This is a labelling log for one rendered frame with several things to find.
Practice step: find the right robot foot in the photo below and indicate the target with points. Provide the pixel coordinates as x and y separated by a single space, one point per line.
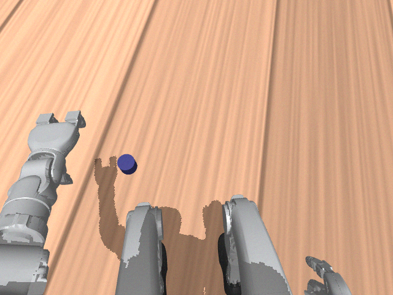
230 289

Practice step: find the left robot arm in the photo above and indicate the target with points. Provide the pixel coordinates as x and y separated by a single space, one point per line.
23 224

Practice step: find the right robot hand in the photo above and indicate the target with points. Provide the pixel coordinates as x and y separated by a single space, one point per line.
333 282

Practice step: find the left robot hand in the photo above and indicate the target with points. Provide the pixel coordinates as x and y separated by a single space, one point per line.
59 136

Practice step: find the tin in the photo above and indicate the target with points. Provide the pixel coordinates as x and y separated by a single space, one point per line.
127 164

